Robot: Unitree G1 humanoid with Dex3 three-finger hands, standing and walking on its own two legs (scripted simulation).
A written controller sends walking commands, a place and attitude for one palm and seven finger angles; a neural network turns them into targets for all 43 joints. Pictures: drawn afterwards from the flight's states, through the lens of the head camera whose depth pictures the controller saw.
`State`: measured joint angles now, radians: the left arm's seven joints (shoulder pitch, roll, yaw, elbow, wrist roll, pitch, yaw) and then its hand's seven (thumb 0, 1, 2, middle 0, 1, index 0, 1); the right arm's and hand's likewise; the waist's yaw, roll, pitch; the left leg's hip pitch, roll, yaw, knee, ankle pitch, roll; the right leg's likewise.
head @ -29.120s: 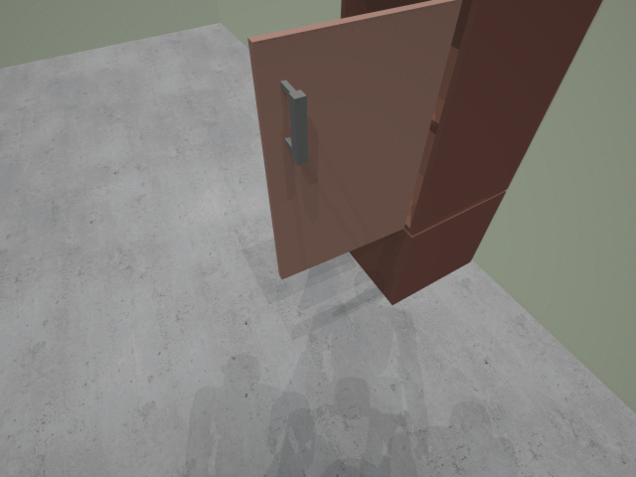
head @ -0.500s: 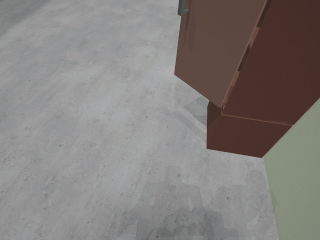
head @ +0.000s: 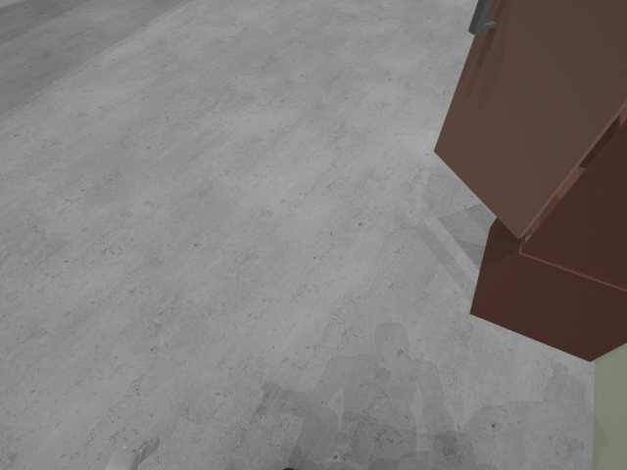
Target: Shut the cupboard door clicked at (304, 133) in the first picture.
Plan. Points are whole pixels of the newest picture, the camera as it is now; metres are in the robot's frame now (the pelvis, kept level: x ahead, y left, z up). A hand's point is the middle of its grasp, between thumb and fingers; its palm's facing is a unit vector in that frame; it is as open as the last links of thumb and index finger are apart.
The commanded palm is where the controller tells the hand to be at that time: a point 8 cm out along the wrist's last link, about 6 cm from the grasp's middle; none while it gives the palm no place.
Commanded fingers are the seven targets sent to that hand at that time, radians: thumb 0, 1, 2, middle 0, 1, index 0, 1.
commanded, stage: walk to a spot facing it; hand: left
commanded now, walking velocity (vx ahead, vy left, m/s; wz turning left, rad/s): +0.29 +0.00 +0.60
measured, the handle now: (492, 1) +1.00 -0.38 +0.12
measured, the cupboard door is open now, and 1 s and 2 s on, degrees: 50 50 50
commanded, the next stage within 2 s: turn to face it in 1.28 s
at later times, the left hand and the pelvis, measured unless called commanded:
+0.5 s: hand out of the picture -0.03 +0.13 -0.17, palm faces +0.42 -0.88 -0.23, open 7.4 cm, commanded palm none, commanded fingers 0.00 0.90 0.90 -0.20 -0.30 -0.20 -0.30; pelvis +0.12 +0.00 -0.02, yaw +22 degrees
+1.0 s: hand (130, 313) +0.38 +0.33 -0.16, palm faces +0.41 -0.90 -0.16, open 7.4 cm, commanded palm none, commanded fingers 0.00 0.90 0.90 -0.20 -0.30 -0.20 -0.30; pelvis +0.33 +0.11 -0.01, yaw +28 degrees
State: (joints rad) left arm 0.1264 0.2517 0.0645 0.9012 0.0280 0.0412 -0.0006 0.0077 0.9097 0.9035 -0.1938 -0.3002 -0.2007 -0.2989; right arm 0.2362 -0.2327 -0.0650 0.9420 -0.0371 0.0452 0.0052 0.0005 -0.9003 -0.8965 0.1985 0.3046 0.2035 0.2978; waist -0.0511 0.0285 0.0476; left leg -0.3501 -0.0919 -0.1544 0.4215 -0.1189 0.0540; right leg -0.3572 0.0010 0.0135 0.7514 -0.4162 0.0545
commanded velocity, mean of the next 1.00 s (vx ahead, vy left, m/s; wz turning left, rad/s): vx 0.34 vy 0.00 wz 0.40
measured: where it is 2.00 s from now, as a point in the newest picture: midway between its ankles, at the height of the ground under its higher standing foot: (231, 351)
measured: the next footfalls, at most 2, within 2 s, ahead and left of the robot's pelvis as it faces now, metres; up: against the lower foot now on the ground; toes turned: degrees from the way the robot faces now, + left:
right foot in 0.06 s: +0.03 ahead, -0.13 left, +0.00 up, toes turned +3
left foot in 0.56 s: +0.22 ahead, +0.13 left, +0.00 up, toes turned +29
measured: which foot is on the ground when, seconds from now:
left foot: down 0.00-0.06, up 0.08-0.54, down 0.56-1.00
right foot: up 0.00-0.04, down 0.06-0.56, up 0.58-1.00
